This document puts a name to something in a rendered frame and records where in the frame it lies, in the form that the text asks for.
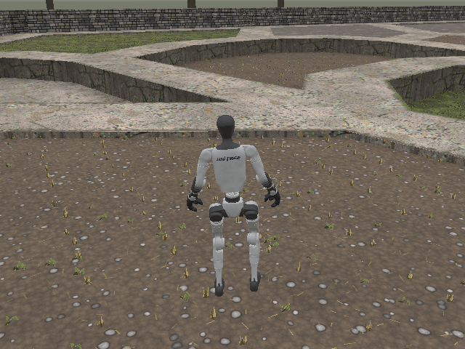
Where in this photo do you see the left robot hand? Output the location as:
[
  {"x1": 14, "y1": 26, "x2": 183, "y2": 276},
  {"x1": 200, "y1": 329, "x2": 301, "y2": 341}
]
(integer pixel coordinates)
[{"x1": 187, "y1": 197, "x2": 203, "y2": 212}]

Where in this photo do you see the right robot upper arm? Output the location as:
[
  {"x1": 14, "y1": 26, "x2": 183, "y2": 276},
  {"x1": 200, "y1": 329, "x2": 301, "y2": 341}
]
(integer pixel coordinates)
[{"x1": 243, "y1": 145, "x2": 268, "y2": 183}]

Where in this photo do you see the humanoid robot torso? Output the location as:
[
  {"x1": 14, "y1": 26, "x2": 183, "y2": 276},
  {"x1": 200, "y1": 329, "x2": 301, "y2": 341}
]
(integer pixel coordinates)
[{"x1": 212, "y1": 142, "x2": 246, "y2": 218}]

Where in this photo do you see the right robot hand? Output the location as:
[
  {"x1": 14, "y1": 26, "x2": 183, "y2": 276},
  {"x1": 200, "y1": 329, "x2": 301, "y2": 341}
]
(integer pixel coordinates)
[{"x1": 264, "y1": 192, "x2": 280, "y2": 207}]

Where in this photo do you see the right robot foot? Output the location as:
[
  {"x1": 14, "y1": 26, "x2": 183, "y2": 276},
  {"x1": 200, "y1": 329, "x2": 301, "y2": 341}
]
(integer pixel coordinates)
[{"x1": 250, "y1": 271, "x2": 261, "y2": 292}]

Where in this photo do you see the left robot upper arm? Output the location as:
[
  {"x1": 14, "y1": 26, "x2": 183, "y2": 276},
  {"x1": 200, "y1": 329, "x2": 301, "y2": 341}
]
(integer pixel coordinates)
[{"x1": 195, "y1": 148, "x2": 213, "y2": 188}]

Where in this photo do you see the robot left forearm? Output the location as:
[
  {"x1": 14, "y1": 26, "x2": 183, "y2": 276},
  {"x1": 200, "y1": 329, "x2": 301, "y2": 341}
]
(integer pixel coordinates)
[{"x1": 188, "y1": 177, "x2": 201, "y2": 201}]

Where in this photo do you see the robot right forearm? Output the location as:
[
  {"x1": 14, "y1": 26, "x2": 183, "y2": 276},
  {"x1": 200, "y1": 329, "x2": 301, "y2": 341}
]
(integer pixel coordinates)
[{"x1": 262, "y1": 172, "x2": 278, "y2": 196}]

